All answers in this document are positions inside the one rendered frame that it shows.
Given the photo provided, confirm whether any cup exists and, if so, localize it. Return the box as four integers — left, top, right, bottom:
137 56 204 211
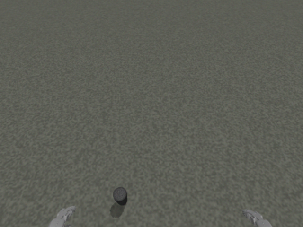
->
113 187 127 206

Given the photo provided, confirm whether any right robot hand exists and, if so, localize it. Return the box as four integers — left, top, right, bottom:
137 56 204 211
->
242 209 272 227

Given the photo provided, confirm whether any left robot hand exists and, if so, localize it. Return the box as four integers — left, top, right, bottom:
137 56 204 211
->
48 206 76 227

